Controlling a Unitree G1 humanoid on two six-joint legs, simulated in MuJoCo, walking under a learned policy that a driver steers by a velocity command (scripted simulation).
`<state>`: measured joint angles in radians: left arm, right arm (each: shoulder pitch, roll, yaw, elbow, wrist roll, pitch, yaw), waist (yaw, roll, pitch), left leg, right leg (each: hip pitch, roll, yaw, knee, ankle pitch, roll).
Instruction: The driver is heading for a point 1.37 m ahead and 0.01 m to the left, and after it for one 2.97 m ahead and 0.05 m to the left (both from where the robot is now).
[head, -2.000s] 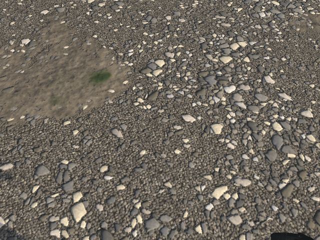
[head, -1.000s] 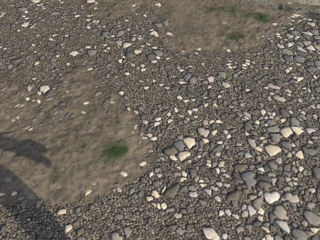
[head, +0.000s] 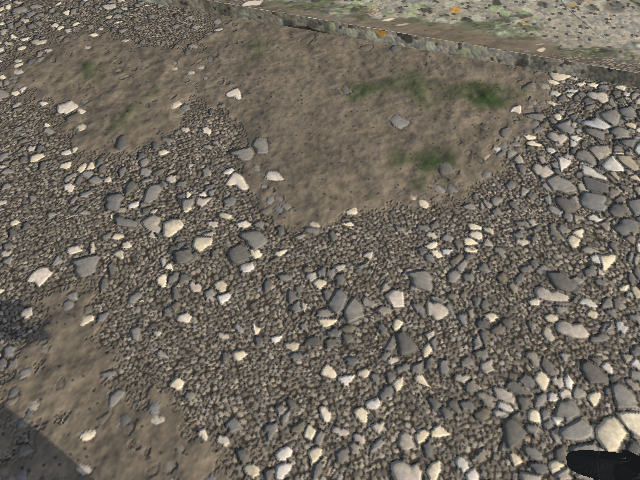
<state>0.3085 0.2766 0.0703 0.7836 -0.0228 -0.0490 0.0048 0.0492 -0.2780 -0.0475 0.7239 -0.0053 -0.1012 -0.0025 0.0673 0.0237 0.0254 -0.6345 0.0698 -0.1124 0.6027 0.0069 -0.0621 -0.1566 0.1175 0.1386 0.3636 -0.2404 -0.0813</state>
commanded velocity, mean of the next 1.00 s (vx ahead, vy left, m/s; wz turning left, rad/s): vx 0.50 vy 0.00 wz -0.05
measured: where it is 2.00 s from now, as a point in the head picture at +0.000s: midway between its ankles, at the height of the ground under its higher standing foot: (355, 206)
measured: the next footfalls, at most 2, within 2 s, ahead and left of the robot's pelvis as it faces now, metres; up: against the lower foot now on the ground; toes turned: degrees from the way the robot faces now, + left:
left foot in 0.12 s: +0.25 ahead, +0.15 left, +0.00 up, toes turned -8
right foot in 0.60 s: +0.47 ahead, -0.15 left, +0.00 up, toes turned -11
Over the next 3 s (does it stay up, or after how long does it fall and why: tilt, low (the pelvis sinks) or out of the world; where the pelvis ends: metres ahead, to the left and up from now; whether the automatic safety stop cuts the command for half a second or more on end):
stays up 1.35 -0.01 -0.01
